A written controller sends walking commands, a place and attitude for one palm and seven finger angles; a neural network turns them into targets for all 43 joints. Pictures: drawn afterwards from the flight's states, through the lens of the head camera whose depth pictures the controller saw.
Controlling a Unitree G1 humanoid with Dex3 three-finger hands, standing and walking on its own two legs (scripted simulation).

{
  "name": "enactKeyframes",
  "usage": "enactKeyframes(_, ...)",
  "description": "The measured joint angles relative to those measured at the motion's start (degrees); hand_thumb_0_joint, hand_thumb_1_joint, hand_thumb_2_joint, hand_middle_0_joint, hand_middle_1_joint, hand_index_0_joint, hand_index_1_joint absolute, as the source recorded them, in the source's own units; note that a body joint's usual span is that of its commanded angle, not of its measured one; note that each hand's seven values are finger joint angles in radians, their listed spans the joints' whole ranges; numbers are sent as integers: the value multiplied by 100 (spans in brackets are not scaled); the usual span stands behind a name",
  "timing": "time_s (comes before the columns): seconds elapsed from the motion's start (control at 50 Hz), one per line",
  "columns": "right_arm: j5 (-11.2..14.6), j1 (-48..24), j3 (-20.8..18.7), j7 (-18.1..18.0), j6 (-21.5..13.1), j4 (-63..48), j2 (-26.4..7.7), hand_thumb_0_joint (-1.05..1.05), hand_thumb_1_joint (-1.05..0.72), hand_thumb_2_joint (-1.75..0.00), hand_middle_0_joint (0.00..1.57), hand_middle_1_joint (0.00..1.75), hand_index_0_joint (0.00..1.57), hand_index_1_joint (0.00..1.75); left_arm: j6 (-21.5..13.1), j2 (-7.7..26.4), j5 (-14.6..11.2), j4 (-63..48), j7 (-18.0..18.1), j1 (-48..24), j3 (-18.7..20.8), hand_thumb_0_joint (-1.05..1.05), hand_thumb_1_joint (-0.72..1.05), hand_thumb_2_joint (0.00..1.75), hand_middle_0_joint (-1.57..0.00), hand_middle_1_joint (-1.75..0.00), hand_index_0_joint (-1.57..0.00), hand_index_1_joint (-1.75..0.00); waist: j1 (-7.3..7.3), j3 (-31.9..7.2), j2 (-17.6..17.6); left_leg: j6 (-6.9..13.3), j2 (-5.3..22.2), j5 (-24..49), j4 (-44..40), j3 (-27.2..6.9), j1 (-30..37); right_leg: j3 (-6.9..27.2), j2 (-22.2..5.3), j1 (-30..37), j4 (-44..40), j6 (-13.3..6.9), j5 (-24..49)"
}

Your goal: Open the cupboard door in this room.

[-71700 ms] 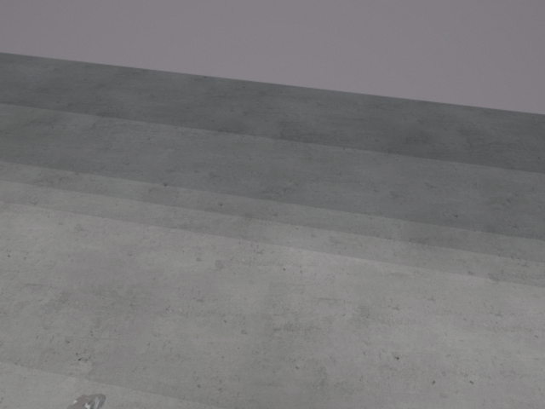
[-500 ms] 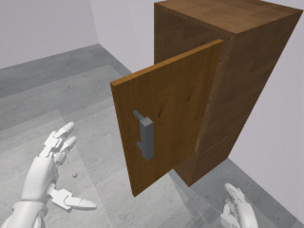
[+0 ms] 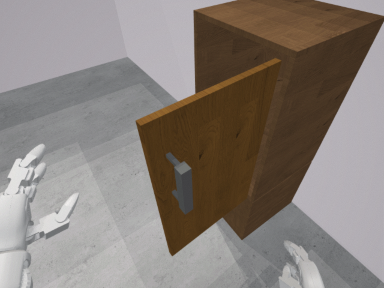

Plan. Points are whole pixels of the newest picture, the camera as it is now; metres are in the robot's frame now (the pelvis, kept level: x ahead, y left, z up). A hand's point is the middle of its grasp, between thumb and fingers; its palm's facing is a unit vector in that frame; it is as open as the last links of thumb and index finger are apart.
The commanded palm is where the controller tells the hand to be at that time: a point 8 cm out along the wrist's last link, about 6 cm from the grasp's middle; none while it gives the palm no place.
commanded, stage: draw the hand back to the body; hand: left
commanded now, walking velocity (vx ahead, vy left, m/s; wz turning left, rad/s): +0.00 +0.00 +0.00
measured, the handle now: (178, 183) +0.32 +0.07 +0.06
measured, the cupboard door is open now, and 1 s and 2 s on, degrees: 93 93 93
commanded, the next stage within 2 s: step back with the hand held close in 0.48 s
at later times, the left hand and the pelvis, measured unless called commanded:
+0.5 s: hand (53, 209) +0.19 +0.25 +0.15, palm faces +0.45 -0.80 -0.39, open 7.4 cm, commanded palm +0.14 +0.29 +0.17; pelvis +0.00 -0.01 +0.00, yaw +0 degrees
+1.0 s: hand (32, 227) +0.16 +0.27 +0.15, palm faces +0.35 -0.78 -0.52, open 7.4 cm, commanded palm +0.09 +0.31 +0.17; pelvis -0.05 +0.01 +0.00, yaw -1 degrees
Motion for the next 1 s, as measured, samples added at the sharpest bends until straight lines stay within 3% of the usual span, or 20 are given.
enactKeyframes(0.18,18,-46,-95,20,74,28,-53,1,-91,-90,20,30,20,30,-59,95,-57,29,18,-128,359,0,73,83,-20,-30,-20,-30,23,-8,18,-38,43,23,-96,0,96,-1,46,91,-94,-35,23)
enactKeyframes(0.32,18,-49,-123,28,122,37,-48,1,-91,-90,20,30,20,30,-42,3,-64,115,-13,-133,282,1,85,88,-21,-30,-20,-30,21,16,15,-60,75,61,-134,-3,107,-3,80,102,-138,-61,64)
enactKeyframes(0.62,21,-22,-119,0,61,113,4,1,-91,-90,20,30,20,30,-102,29,-77,183,-21,-172,304,1,89,90,-21,-30,-21,-30,10,78,12,-83,117,133,-150,-17,115,-16,123,140,-216,-88,165)
enactKeyframes(0.76,36,-134,-129,31,369,-184,-67,1,-91,-90,20,30,21,30,-398,224,-19,-79,-37,99,621,1,89,90,-21,-30,-21,-30,-237,21,2,-50,136,148,110,-71,-505,-66,140,-350,-205,-52,306)
enactKeyframes(1.0,106,-136,-273,-48,605,-476,-56,1,-91,-90,20,30,20,30,-448,595,12,-622,50,494,729,1,89,90,-21,-30,-21,-30,-349,183,-258,83,-14,353,325,72,-1098,73,-28,-1083,244,74,425)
